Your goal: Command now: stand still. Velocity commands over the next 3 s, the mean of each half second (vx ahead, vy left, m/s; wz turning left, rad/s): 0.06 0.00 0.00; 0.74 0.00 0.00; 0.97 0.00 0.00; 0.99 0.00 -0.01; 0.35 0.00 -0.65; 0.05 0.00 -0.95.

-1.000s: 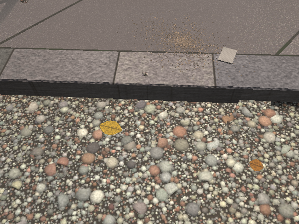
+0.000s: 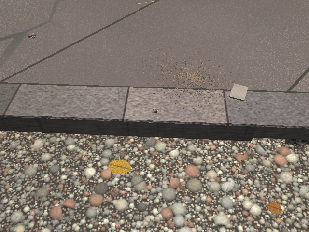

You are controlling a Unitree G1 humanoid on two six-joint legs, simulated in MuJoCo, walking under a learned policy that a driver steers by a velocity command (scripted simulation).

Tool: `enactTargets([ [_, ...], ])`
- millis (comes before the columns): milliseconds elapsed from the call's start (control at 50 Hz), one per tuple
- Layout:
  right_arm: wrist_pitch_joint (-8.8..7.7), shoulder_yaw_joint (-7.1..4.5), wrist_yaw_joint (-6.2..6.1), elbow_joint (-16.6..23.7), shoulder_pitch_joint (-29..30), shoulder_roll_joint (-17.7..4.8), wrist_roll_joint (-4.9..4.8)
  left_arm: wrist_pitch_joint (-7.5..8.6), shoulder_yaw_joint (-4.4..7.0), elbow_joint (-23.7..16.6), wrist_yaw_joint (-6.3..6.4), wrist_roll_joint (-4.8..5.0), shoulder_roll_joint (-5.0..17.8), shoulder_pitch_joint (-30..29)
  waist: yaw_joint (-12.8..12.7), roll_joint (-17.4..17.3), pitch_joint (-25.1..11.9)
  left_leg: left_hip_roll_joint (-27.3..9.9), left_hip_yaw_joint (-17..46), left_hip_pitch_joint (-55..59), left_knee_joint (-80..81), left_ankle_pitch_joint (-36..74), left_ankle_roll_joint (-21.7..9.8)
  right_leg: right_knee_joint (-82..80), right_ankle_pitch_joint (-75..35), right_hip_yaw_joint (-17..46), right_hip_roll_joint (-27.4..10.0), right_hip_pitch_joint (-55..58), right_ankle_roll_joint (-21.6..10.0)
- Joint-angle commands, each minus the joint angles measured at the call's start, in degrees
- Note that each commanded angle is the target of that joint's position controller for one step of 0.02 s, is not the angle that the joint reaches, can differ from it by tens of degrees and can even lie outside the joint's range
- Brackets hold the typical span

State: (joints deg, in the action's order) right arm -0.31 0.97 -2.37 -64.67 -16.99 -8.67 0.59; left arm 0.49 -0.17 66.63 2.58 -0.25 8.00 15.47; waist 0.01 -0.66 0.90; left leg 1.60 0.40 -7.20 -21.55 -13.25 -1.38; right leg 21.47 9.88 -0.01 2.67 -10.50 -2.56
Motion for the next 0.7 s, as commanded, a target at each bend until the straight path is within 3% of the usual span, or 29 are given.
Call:
enactTargets([
  [20, -0.21, -0.62, -0.16, 0.3, -3.8, -4.0, 0.01, 0.23, 0.59, -0.2, 0.17, -0.02, 4.4, 3.3, 0.0, 0.5, 2.8, -5.8, 5.5, -3.9, 4.2, 4.2, -1.5, -3.8, -3.8, 6.9, -6.6, 0.7, -1.0],
  [380, -0.27, -0.68, -0.31, -1.0, -5.2, -2.9, 0.03, 0.32, 0.47, 0.6, 0.30, -0.05, 3.4, 4.5, 0.0, 0.5, 3.3, -5.7, 5.3, -3.7, 4.0, 4.3, -1.3, -3.8, -3.9, 6.9, -6.6, 0.8, -1.1],
  [400, -0.22, -0.78, -0.24, -1.2, -6.3, -3.0, 0.21, 0.18, 0.61, 0.7, 0.26, -0.11, 3.7, 5.4, 0.0, 0.9, 0.9, -4.4, 4.6, -3.1, 4.0, -3.5, -1.7, -4.3, 5.6, 6.6, -5.6, 1.4, -1.5],
  [420, 0.07, -1.50, -0.02, -0.6, -6.4, -4.6, 0.39, -0.25, 1.58, 0.2, 0.12, -0.06, 6.0, 5.8, -0.1, 1.4, 1.2, -2.4, 3.9, -4.6, 1.6, -17.1, -2.9, -3.0, 21.4, 6.5, -4.0, -0.3, -2.9],
  [440, 0.37, -2.10, 0.47, 0.6, -5.7, -6.0, 1.00, -0.66, 2.33, -0.6, -0.30, -0.40, 7.6, 5.9, -0.3, 2.0, 4.4, -2.4, 5.3, -8.5, 0.6, -27.6, -4.1, -3.3, 33.7, 8.8, -4.5, -4.0, -4.4],
  [460, 0.39, -2.24, 0.95, 1.9, -4.7, -5.7, 1.21, -0.77, 2.67, -1.5, -0.69, -0.50, 7.7, 5.9, -0.7, 2.5, 7.8, -3.0, 6.7, -12.5, -0.9, -31.7, -4.8, -3.6, 39.4, 12.1, -6.2, -6.3, -5.8],
  [480, -0.09, -1.88, 1.16, 3.6, -2.1, -3.8, 0.99, -0.39, 2.55, -2.8, -0.84, -0.27, 6.3, 5.1, -1.2, 2.9, 9.8, -3.1, 6.0, -15.1, -2.8, -25.9, -4.4, -4.2, 36.3, 14.7, -8.0, -6.2, -6.6],
  [500, -0.78, -1.73, 1.40, 4.7, -0.4, -2.4, 0.96, 0.14, 2.80, -3.4, -0.98, -0.31, 6.1, 5.3, -1.7, 3.9, 8.5, -2.5, 4.1, -15.9, -4.9, -18.1, -3.6, -6.2, 32.6, 17.6, -10.1, -4.0, -7.4],
  [520, -1.43, -1.75, 1.78, 5.5, 0.3, -1.8, 1.06, 0.62, 3.57, -3.5, -1.18, -0.47, 7.6, 6.1, -1.9, 6.4, 5.7, -1.0, 0.5, -15.5, -8.5, -10.5, -2.8, -10.0, 31.8, 21.6, -13.0, -1.6, -8.8],
  [540, -1.98, -1.89, 2.12, 6.3, 0.6, -2.1, 1.16, 1.02, 4.45, -4.1, -1.39, -0.42, 9.6, 5.3, -1.4, 8.2, 3.9, -0.5, -2.5, -13.5, -11.8, -5.7, -2.5, -13.0, 32.2, 24.6, -15.9, -2.1, -10.3],
  [560, -2.45, -2.21, 2.35, 6.8, 0.0, -3.2, 1.16, 1.34, 4.84, -5.4, -1.62, -0.08, 10.1, 3.0, -0.2, 7.5, 3.1, -1.2, -2.4, -9.7, -12.5, -6.0, -2.9, -13.8, 32.1, 24.8, -16.7, -6.1, -10.5],
  [600, -3.12, -2.43, 2.55, 5.2, -7.3, -2.3, 0.57, 1.66, 5.05, -8.9, -1.96, 0.49, 9.7, -5.8, 5.4, 5.3, 4.1, -0.3, -3.3, 4.3, -5.1, -8.2, -4.5, -9.7, 30.9, 17.5, -12.4, -19.1, -8.1],
  [620, -3.55, -2.94, 2.20, 2.6, -15.3, -3.2, 0.44, 1.95, 5.00, -11.3, -1.98, 0.49, 8.6, -11.4, 9.3, 1.0, 5.4, -2.0, 0.1, 14.8, 0.3, -10.1, -5.8, -1.0, 27.5, 11.6, -8.1, -29.6, -6.2],
  [640, -4.25, -4.43, 1.51, 1.4, -21.9, -8.7, 0.83, 2.78, 3.77, -14.7, -2.37, 1.08, 3.8, -15.5, 11.3, -12.9, 4.7, -14.8, 21.4, 21.5, 12.4, -26.3, -9.4, 17.0, 19.8, 1.4, -0.8, -40.2, -2.7],
  [660, -4.23, -5.56, 1.36, 1.2, -21.3, -11.1, 1.03, 3.47, 3.64, -16.6, -2.75, -0.67, 4.8, -16.8, 9.6, -14.7, 9.4, -24.5, 35.2, 18.8, 16.5, -30.8, -13.4, 26.4, 12.6, -1.4, -2.5, -46.2, -2.7],
  [680, -4.34, -5.24, 1.29, 2.9, -17.0, -8.9, 1.18, 3.85, 4.15, -16.1, -3.31, -1.89, 6.9, -16.3, 6.8, -5.5, 9.4, -23.7, 33.1, 15.9, 16.1, -28.6, -13.3, 30.9, 7.5, 1.4, -5.5, -45.8, -2.7],
  [700, -4.75, -5.31, 1.40, 4.4, -14.0, -8.9, 1.12, 4.16, 4.29, -15.5, -4.05, -1.80, 6.6, -14.4, 4.7, -2.8, 7.5, -21.6, 29.4, 15.3, 16.4, -24.5, -12.1, 32.6, 4.4, 2.2, -6.1, -44.4, -2.3],
])
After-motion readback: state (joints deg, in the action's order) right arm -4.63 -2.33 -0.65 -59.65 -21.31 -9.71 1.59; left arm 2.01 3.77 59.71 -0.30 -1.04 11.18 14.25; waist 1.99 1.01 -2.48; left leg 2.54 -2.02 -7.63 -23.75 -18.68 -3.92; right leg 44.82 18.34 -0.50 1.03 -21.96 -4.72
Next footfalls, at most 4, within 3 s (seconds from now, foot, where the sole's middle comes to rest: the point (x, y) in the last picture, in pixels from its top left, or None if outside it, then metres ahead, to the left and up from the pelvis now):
1.02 right None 0.45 -0.13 -0.78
1.50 left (153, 169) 0.87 0.05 -0.81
1.90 right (172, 92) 1.30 -0.06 -0.68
2.28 left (150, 54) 1.67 0.07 -0.68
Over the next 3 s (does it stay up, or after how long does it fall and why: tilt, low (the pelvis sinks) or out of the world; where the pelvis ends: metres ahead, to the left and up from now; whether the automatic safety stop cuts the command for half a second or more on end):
stays up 1.61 -0.03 0.09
